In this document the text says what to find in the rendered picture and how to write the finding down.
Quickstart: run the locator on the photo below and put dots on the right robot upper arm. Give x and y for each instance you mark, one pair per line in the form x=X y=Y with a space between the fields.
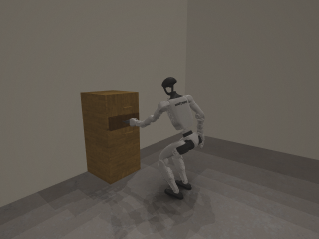
x=199 y=112

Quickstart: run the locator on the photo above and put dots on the cabinet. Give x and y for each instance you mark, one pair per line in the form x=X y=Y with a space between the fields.
x=110 y=155

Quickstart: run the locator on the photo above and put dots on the robot right foot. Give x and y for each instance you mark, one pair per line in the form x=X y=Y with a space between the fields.
x=187 y=186

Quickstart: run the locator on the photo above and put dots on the right robot hand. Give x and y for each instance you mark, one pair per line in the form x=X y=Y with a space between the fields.
x=202 y=138

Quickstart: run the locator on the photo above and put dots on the left robot hand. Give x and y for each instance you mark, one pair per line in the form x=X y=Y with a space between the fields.
x=132 y=122

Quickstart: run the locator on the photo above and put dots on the robot left foot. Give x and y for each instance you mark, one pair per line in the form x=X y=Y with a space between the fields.
x=178 y=195

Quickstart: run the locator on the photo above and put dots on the left robot upper arm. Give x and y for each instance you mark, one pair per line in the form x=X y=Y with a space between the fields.
x=162 y=107

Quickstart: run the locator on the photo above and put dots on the robot foot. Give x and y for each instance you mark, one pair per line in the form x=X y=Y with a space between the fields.
x=187 y=186
x=178 y=195

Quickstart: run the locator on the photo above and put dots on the robot left forearm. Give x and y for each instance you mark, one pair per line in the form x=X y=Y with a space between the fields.
x=146 y=122

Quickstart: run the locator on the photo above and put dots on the drawer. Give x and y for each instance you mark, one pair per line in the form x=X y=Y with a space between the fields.
x=116 y=122

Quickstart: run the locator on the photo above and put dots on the robot right forearm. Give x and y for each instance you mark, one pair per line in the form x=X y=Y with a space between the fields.
x=200 y=125

